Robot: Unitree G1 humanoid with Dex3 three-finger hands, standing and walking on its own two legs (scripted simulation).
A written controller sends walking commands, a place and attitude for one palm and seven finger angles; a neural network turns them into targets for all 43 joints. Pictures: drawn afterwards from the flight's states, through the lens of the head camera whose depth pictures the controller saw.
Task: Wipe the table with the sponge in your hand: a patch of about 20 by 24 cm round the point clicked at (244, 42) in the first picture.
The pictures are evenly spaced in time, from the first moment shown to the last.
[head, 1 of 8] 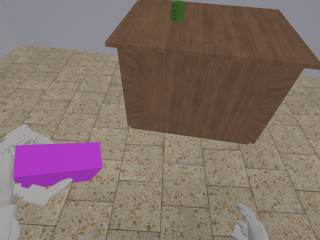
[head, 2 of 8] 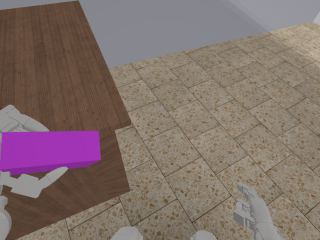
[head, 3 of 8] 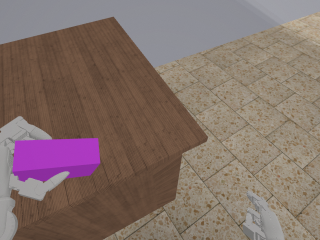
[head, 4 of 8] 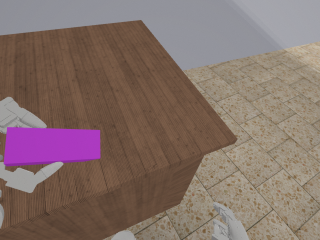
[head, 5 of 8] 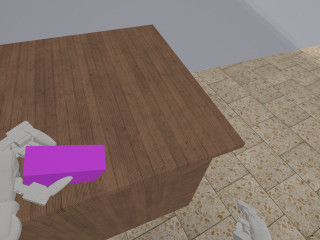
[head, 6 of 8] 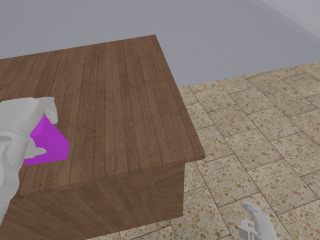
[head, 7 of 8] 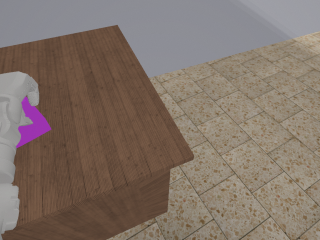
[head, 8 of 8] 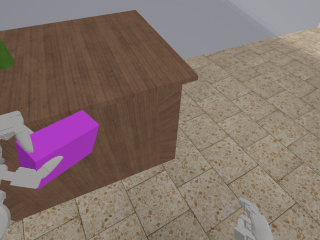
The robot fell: no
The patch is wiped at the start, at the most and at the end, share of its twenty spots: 0.00 0.80 0.80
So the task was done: no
